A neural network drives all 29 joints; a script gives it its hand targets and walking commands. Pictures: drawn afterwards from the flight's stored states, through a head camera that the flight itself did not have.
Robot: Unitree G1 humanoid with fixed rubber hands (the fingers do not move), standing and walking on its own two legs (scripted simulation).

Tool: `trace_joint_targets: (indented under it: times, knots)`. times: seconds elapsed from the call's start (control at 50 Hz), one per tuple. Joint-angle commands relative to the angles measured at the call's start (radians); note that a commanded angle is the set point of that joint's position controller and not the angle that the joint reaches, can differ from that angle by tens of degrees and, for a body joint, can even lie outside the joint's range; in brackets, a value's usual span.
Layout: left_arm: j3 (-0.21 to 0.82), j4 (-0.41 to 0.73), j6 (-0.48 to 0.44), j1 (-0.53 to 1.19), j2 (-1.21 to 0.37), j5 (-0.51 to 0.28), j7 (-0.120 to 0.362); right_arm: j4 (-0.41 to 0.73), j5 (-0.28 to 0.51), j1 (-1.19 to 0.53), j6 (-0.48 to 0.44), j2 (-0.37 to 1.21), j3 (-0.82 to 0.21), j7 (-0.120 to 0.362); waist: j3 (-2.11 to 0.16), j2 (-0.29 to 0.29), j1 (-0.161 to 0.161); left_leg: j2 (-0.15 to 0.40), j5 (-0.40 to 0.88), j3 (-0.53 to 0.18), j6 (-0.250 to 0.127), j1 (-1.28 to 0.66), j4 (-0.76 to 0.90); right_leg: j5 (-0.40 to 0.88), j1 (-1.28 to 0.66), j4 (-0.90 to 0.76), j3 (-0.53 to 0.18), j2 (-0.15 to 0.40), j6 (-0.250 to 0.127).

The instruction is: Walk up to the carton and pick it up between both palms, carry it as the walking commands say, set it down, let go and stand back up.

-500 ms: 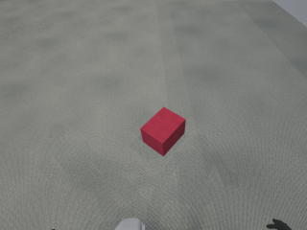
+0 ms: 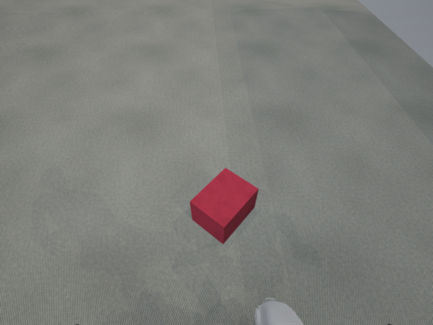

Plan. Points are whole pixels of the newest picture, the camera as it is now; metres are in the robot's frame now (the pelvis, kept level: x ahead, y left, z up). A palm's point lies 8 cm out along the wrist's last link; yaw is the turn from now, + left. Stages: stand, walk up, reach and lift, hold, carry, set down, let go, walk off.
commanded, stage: walk up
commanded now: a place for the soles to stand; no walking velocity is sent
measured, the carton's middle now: (224, 204) +0.75 +0.02 -0.68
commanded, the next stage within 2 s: none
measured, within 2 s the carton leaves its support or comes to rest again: neither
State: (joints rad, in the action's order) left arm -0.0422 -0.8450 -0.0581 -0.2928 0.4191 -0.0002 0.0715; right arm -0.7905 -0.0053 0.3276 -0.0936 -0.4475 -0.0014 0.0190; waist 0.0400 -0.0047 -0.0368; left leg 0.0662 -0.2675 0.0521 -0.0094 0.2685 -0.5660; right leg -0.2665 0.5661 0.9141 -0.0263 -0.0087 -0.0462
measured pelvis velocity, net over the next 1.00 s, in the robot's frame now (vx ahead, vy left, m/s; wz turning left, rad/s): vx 0.21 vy -0.06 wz -0.03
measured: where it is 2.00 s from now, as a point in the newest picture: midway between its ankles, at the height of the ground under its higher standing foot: (235, 311)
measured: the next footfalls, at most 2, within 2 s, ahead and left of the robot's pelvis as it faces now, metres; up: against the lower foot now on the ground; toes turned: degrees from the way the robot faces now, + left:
right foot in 0.16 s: +0.16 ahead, -0.15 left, +0.00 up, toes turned +1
left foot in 0.60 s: +0.25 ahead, +0.10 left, +0.00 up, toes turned +3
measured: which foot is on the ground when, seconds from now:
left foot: down 0.00-0.16, up 0.18-0.58, down 0.60-0.98, up 1.00-1.00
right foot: up 0.00-0.14, down 0.16-0.60, up 0.62-0.96, down 0.98-1.00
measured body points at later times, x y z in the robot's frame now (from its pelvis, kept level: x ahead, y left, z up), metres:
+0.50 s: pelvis +0.11 -0.05 +0.00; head +0.12 -0.06 +0.45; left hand +0.17 +0.28 -0.09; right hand +0.21 -0.36 -0.11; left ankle +0.15 +0.10 -0.70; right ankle +0.12 -0.15 -0.73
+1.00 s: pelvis +0.21 -0.06 -0.01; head +0.22 -0.08 +0.44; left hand +0.28 +0.26 -0.11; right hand +0.30 -0.38 -0.12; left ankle +0.21 +0.10 -0.73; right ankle +0.29 -0.17 -0.74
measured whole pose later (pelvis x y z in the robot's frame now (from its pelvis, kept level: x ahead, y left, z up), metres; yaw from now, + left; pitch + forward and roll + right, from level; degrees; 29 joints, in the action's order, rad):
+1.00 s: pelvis +0.21 -0.06 -0.01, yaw -2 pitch -1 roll +2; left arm -0.04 -0.84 -0.05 -0.30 0.42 0.00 0.05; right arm -0.76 -0.01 0.32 -0.06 -0.44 0.00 0.01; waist 0.02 -0.01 -0.04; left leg 0.07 -0.35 0.06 -0.01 0.27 -0.65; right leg -0.19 0.40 0.60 -0.03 0.01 -0.03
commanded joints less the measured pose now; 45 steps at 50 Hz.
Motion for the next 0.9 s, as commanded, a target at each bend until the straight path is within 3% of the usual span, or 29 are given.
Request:
trace_joint_targets:
  times: [0.0, 0.04, 0.06, 0.08, 0.1, 0.12, 0.14, 0.16, 0.18, 0.2, 0.24, 0.26, 0.3, 0.36, 0.42, 0.48, 0.5, 0.52, 0.54, 0.56, 0.58, 0.6, 0.62, 0.64, 0.7, 0.74, 0.8, 0.84, 0.88]
  knots:
    - [-0.055, 0.054, 0.005, -0.033, 0.161, 0.015, 0.021, 0.078, -0.008, -0.063, -0.005, -0.264, 0.132, 0.002, 0.002, -0.178, 0.04, 0.198, -0.192, -0.107, -0.196, 0.013, 0.311, 0.075, -0.084, -0.174, 0.046, 0.092, 0.051]
    - [-0.055, 0.058, 0.0, -0.047, 0.164, 0.017, 0.023, 0.086, -0.011, -0.078, 0.003, -0.272, 0.128, 0.004, -0.025, -0.167, 0.023, 0.206, -0.23, -0.111, -0.19, 0.021, 0.268, 0.059, -0.17, -0.246, 0.075, 0.076, 0.042]
    - [-0.057, 0.049, -0.004, -0.085, 0.161, 0.017, 0.021, 0.088, -0.012, -0.093, 0.006, -0.271, 0.127, 0.004, -0.057, -0.167, 0.0, 0.209, -0.233, -0.101, -0.178, 0.023, 0.217, 0.071, -0.242, -0.302, 0.085, 0.072, 0.037]
    - [-0.062, 0.031, -0.011, -0.13, 0.174, 0.018, 0.013, 0.088, -0.019, -0.084, 0.013, -0.251, 0.117, 0.004, -0.098, -0.1, -0.018, 0.165, -0.233, -0.072, -0.16, 0.021, 0.091, 0.043, -0.328, -0.369, 0.09, 0.044, 0.042]
    - [-0.073, 0.011, -0.021, -0.181, 0.202, 0.022, -0.001, 0.083, -0.025, -0.032, 0.018, -0.202, 0.103, 0.003, -0.133, 0.019, -0.027, 0.1, -0.231, -0.028, -0.137, 0.053, -0.097, -0.017, -0.423, -0.42, 0.054, 0.005, 0.038]
    - [-0.091, 0.011, -0.03, -0.248, 0.255, 0.035, -0.018, 0.088, -0.026, -0.004, 0.021, -0.149, 0.08, 0.004, -0.126, 0.18, -0.069, 0.029, -0.195, 0.021, -0.094, 0.221, -0.358, -0.19, -0.544, -0.537, -0.218, 0.115, -0.013]
    - [-0.093, 0.033, -0.038, -0.237, 0.315, 0.036, -0.033, 0.113, -0.012, -0.011, 0.018, -0.114, 0.063, 0.005, -0.059, 0.281, -0.053, -0.084, -0.254, -0.01, -0.047, 0.451, -0.506, -0.297, -0.575, -0.678, -0.632, 0.284, -0.102]
    - [-0.089, 0.05, -0.039, -0.162, 0.331, 0.027, -0.04, 0.096, -0.014, -0.01, 0.029, -0.166, 0.074, -0.002, 0.027, 0.15, 0.002, -0.037, -0.236, -0.083, -0.057, 0.479, -0.546, -0.345, -0.474, -0.715, -0.699, 0.331, -0.135]
    - [-0.088, 0.057, -0.036, -0.098, 0.319, 0.024, -0.046, 0.084, -0.013, -0.023, 0.036, -0.195, 0.088, -0.002, 0.112, 0.065, 0.015, 0.005, -0.157, -0.114, -0.052, 0.435, -0.513, -0.301, -0.371, -0.707, -0.61, 0.299, -0.131]
    - [-0.085, 0.055, -0.038, -0.07, 0.299, 0.016, -0.048, 0.062, -0.009, -0.02, 0.038, -0.208, 0.096, 0.002, 0.12, 0.073, 0.026, 0.023, -0.105, -0.124, -0.044, 0.412, -0.479, -0.264, -0.35, -0.709, -0.522, 0.252, -0.105]
    - [-0.08, 0.052, -0.037, -0.087, 0.289, 0.014, -0.048, 0.059, -0.004, -0.03, 0.042, -0.198, 0.101, 0.014, 0.091, 0.149, 0.022, 0.011, -0.094, -0.069, -0.031, 0.323, -0.415, -0.261, -0.307, -0.721, -0.407, 0.199, -0.122]
    - [-0.084, 0.055, -0.038, -0.099, 0.28, 0.012, -0.047, 0.057, -0.007, -0.029, 0.046, -0.203, 0.107, 0.019, 0.074, 0.133, 0.015, 0.003, -0.079, -0.063, -0.026, 0.311, -0.391, -0.294, -0.326, -0.725, -0.411, 0.196, -0.118]
    - [-0.081, 0.059, -0.034, -0.111, 0.274, 0.012, -0.044, 0.069, -0.01, -0.058, 0.044, -0.194, 0.107, 0.022, 0.07, 0.106, 0.0, 0.0, -0.08, -0.053, -0.021, 0.32, -0.31, -0.26, -0.367, -0.719, -0.379, 0.197, -0.148]
    - [-0.08, 0.061, -0.026, -0.092, 0.275, 0.011, -0.041, 0.064, -0.009, -0.076, 0.042, -0.184, 0.11, 0.026, 0.064, 0.13, -0.003, 0.003, -0.047, -0.042, -0.01, 0.261, -0.228, -0.234, -0.358, -0.723, -0.327, 0.193, -0.157]
    - [-0.08, 0.062, -0.018, -0.1, 0.273, 0.012, -0.037, 0.067, -0.009, -0.117, 0.034, -0.182, 0.107, 0.025, 0.075, 0.135, -0.026, -0.01, -0.082, -0.027, -0.008, 0.225, -0.138, -0.169, -0.385, -0.691, -0.31, 0.189, -0.171]
    - [-0.074, 0.068, -0.012, -0.095, 0.263, 0.008, -0.032, 0.068, -0.005, -0.098, 0.015, -0.158, 0.104, 0.015, -0.002, 0.13, -0.021, -0.041, -0.079, -0.005, -0.018, 0.162, -0.023, 0.102, -0.469, -0.578, -0.293, 0.199, -0.175]
    - [-0.072, 0.072, -0.009, -0.079, 0.258, 0.005, -0.031, 0.058, -0.004, -0.078, 0.006, -0.155, 0.104, 0.009, -0.024, 0.118, -0.006, -0.052, -0.034, 0.018, -0.023, 0.111, 0.038, 0.188, -0.466, -0.525, -0.256, 0.192, -0.165]
    - [-0.067, 0.08, -0.005, -0.045, 0.249, -0.001, -0.032, 0.045, -0.002, -0.021, -0.003, -0.141, 0.105, 0.002, -0.053, 0.103, 0.035, -0.068, 0.057, 0.038, -0.026, -0.002, 0.168, 0.285, -0.428, -0.437, -0.214, 0.171, -0.144]
    - [-0.052, 0.099, -0.005, 0.005, 0.204, -0.005, -0.032, 0.013, -0.006, 0.083, -0.013, -0.169, 0.118, -0.012, -0.129, 0.045, 0.095, -0.052, 0.116, 0.004, -0.035, -0.205, 0.22, 0.354, -0.341, -0.289, -0.146, 0.126, -0.096]
    - [-0.035, 0.12, -0.011, 0.01, 0.134, -0.011, -0.033, 0.005, -0.021, 0.184, -0.023, -0.231, 0.142, -0.025, -0.215, -0.127, 0.144, 0.154, 0.036, -0.254, -0.089, -0.405, 0.297, 0.259, -0.157, -0.033, -0.062, 0.037, -0.036]
    - [-0.029, 0.103, -0.014, -0.01, 0.108, 0.001, -0.038, 0.009, -0.025, 0.171, -0.027, -0.303, 0.156, -0.03, -0.137, -0.224, 0.124, 0.319, 0.046, -0.5, -0.136, -0.514, 0.304, -0.176, 0.142, 0.083, -0.036, -0.069, 0.009]
    - [-0.039, 0.081, -0.008, -0.028, 0.186, 0.016, -0.047, 0.021, -0.01, 0.123, -0.023, -0.313, 0.158, -0.034, -0.106, -0.109, 0.101, 0.358, 0.056, -0.516, -0.178, -0.48, 0.241, -0.214, 0.186, 0.159, -0.107, -0.008, 0.009]
    - [-0.046, 0.07, -0.008, -0.018, 0.208, 0.008, -0.043, 0.036, 0.003, 0.092, -0.025, -0.277, 0.147, -0.034, -0.084, -0.055, 0.088, 0.328, 0.094, -0.457, -0.19, -0.438, 0.225, -0.173, 0.186, 0.163, -0.109, 0.025, 0.013]
    - [-0.048, 0.072, -0.004, -0.003, 0.202, 0.002, -0.036, 0.026, 0.006, 0.076, -0.024, -0.268, 0.139, -0.026, -0.046, -0.047, 0.083, 0.307, 0.098, -0.392, -0.207, -0.331, 0.235, -0.154, 0.137, 0.132, -0.102, 0.051, 0.023]
    - [-0.048, 0.054, 0.0, -0.039, 0.171, -0.001, -0.017, 0.032, -0.002, 0.05, -0.018, -0.228, 0.12, -0.019, -0.004, -0.1, 0.072, 0.187, 0.123, -0.185, -0.169, -0.194, 0.268, -0.092, 0.055, 0.009, -0.052, 0.052, 0.037]
    - [-0.046, 0.055, 0.005, -0.026, 0.151, 0.001, -0.01, 0.038, -0.006, 0.053, -0.013, -0.238, 0.124, -0.013, 0.0, -0.163, 0.084, 0.192, 0.083, -0.164, -0.196, -0.161, 0.291, -0.022, 0.054, -0.032, -0.005, 0.06, 0.051]
    - [-0.045, 0.046, 0.01, -0.016, 0.154, 0.01, 0.0, 0.06, -0.004, 0.0, -0.006, -0.244, 0.124, -0.005, 0.01, -0.156, 0.07, 0.191, -0.076, -0.137, -0.204, -0.056, 0.3, 0.052, -0.02, -0.127, 0.038, 0.091, 0.052]
    - [-0.043, 0.039, 0.008, -0.02, 0.141, 0.011, 0.002, 0.072, -0.01, -0.034, 0.004, -0.241, 0.118, -0.005, 0.014, -0.163, 0.058, 0.181, -0.057, -0.086, -0.192, 0.02, 0.256, 0.073, -0.106, -0.204, 0.06, 0.082, 0.046]
    - [-0.046, 0.03, 0.004, -0.054, 0.146, 0.013, -0.004, 0.082, -0.011, -0.062, 0.016, -0.239, 0.112, -0.003, -0.014, -0.155, 0.031, 0.189, -0.084, -0.086, -0.178, 0.064, 0.201, 0.096, -0.23, -0.275, 0.083, 0.058, 0.039]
